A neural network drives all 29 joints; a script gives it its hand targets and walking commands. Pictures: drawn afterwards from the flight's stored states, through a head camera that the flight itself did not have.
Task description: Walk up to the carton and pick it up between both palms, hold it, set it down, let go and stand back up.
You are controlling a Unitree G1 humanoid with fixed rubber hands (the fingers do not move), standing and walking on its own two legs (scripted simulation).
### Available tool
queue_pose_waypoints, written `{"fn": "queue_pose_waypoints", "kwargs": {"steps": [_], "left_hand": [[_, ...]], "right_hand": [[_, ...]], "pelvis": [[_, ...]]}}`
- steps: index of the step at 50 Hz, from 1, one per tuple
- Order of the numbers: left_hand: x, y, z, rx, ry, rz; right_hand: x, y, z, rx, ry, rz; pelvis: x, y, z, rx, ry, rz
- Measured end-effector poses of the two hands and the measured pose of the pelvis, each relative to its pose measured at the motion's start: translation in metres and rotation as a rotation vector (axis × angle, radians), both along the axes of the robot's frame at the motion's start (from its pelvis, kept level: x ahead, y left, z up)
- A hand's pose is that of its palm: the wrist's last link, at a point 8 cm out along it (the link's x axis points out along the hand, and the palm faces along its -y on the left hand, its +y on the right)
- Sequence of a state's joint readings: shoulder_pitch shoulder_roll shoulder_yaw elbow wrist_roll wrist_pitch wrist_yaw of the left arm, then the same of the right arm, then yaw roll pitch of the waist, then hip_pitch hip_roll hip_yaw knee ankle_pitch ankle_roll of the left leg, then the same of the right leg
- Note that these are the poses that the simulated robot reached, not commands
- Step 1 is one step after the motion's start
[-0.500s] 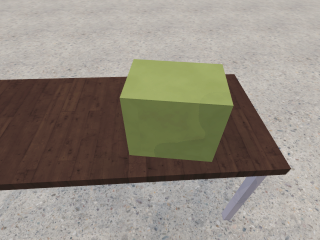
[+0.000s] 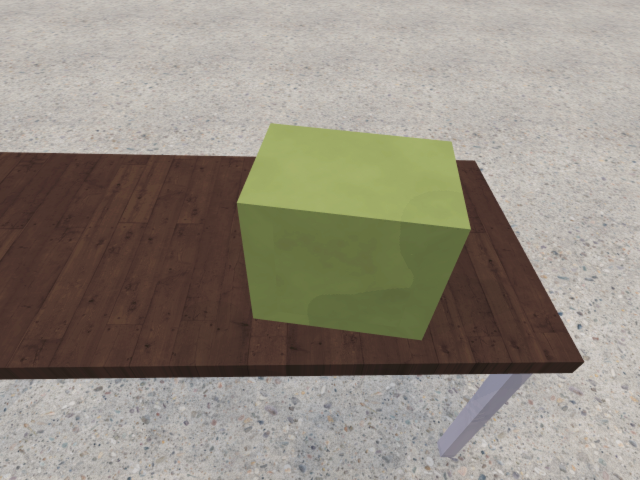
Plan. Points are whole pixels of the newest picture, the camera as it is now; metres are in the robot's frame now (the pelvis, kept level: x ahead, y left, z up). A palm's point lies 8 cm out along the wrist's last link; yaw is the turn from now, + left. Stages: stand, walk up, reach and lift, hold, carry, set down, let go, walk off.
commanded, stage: stand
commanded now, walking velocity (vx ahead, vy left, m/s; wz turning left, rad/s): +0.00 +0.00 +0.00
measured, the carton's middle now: (347, 234) +0.51 -0.05 +0.01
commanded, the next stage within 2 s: none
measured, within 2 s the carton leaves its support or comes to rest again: neither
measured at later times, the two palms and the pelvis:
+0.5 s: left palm out of the picture +0.11 +0.27 -0.10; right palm out of the picture +0.13 -0.26 -0.09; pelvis +0.03 +0.00 +0.00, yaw +0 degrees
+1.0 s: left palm out of the picture +0.13 +0.26 -0.10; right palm out of the picture +0.13 -0.26 -0.10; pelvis +0.04 +0.00 +0.01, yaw -1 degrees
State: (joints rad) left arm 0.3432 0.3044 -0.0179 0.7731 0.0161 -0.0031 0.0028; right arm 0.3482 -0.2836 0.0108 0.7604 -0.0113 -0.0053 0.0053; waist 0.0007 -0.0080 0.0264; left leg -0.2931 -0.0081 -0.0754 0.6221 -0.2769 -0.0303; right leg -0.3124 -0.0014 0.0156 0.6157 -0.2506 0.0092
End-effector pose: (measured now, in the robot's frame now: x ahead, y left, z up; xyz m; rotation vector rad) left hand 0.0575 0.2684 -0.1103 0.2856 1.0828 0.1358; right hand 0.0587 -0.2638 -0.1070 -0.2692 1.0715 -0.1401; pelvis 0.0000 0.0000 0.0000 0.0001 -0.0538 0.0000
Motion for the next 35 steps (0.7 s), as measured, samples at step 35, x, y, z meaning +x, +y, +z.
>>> {"fn": "queue_pose_waypoints", "kwargs": {"steps": [35], "left_hand": [[0.054, -0.004, 0.009, -0.011, -0.042, 0.015]], "right_hand": [[0.073, 0.015, 0.007, 0.024, -0.082, 0.015]], "pelvis": [[0.033, 0.004, 0.005, -0.001, 0.014, -0.004]]}}
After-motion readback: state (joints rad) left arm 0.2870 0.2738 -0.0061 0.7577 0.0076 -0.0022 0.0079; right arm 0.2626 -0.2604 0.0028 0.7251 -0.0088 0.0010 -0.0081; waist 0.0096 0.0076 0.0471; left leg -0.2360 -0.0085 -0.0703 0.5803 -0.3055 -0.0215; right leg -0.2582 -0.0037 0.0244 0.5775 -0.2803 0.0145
